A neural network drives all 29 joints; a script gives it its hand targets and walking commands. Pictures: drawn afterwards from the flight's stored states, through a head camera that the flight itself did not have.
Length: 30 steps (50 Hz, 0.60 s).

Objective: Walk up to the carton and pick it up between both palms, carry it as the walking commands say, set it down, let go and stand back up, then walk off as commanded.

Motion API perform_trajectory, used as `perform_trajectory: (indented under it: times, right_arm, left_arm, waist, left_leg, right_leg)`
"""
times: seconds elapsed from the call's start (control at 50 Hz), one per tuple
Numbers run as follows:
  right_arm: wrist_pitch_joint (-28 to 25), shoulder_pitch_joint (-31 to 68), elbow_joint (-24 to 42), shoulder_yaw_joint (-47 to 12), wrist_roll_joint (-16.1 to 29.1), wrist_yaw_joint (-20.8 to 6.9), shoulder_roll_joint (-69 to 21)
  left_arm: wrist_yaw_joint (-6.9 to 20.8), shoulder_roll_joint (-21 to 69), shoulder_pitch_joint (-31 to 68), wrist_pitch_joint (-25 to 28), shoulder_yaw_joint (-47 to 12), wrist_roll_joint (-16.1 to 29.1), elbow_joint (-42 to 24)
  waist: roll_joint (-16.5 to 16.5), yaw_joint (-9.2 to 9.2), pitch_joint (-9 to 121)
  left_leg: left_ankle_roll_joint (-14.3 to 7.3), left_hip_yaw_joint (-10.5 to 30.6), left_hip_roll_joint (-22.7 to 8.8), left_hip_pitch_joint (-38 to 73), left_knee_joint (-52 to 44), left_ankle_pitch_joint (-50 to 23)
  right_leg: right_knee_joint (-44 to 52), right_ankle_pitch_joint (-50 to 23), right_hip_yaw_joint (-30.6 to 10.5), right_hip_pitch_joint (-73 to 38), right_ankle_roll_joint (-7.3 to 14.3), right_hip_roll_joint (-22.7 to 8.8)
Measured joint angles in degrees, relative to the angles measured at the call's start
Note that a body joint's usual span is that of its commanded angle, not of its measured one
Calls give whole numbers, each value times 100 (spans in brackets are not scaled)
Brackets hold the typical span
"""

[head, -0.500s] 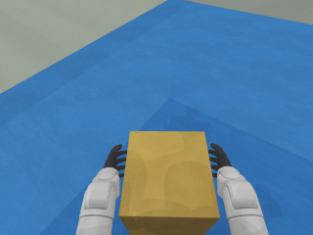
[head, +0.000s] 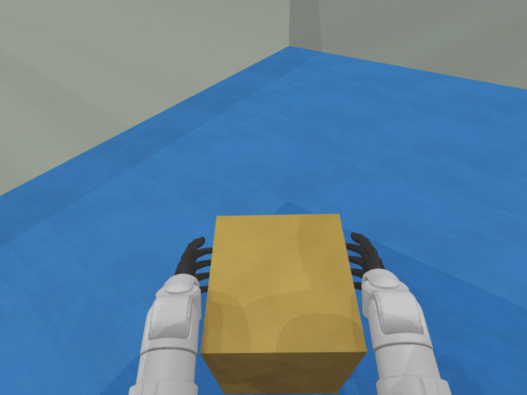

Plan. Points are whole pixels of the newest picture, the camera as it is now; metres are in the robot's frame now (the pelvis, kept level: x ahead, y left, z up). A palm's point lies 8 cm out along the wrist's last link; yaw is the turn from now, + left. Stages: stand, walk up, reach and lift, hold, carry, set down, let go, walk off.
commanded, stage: set down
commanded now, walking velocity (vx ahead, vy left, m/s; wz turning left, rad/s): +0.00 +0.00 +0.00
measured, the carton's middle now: (279, 308) +0.28 +0.01 -0.03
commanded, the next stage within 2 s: none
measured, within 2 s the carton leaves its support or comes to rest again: neither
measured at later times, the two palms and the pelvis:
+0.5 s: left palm (195, 292) +0.30 +0.15 -0.01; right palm (363, 287) +0.30 -0.14 -0.01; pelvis -0.02 +0.00 -0.01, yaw -1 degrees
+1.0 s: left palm (207, 305) +0.32 +0.15 -0.10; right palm (353, 305) +0.32 -0.14 -0.11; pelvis -0.04 +0.00 -0.05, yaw -1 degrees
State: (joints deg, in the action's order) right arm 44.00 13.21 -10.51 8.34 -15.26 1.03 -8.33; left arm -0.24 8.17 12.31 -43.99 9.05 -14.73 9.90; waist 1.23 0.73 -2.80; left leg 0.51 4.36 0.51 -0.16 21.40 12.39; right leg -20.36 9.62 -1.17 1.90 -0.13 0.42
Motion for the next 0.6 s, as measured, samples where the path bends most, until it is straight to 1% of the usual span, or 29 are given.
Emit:
perform_trajectory:
  times: [0.06, 0.1, 0.22, 0.34, 0.44, 0.6]
  right_arm:
    - [-88, 223, -283, 175, -116, -61, -49]
    - [-176, 386, -504, 360, -183, -85, -91]
    - [-584, 749, -1153, 842, -367, -152, -203]
    - [-1030, 977, -1642, 1131, -570, -165, -288]
    - [-1385, 1089, -1798, 1292, -655, -139, -332]
    - [-1940, 1178, -1799, 1469, -704, -159, -366]
  left_arm:
    - [92, 42, 213, 124, 226, -112, 309]
    - [145, 89, 409, 229, 403, -226, 576]
    - [240, 214, 820, 571, 914, -560, 1169]
    - [254, 249, 924, 961, 1194, -677, 1471]
    - [256, 292, 1040, 1318, 1370, -737, 1616]
    - [251, 357, 1203, 1911, 1528, -776, 1733]
  waist:
    - [-28, -167, -13]
    - [-59, -191, -21]
    - [-147, -23, -6]
    - [-163, 24, 39]
    - [-138, 43, 52]
    - [-139, 65, 82]
  left_leg:
    - [-2, 79, 11, -86, 64, -12]
    - [3, 61, 4, -155, 118, -7]
    - [23, -72, -38, -430, 327, 63]
    - [35, -58, -17, -856, 572, 121]
    - [28, -61, 4, -1357, 828, 175]
    - [4, -123, 42, -2301, 1195, 214]
  right_leg:
    - [-1, -18, 77, 28, -1, -10]
    - [-63, -19, 60, 112, 4, 1]
    - [-347, 31, -72, 474, 27, 59]
    - [-600, 104, -59, 897, 29, 50]
    - [-826, 142, -63, 1386, 14, 42]
    - [-1181, 156, -128, 2343, -21, 26]
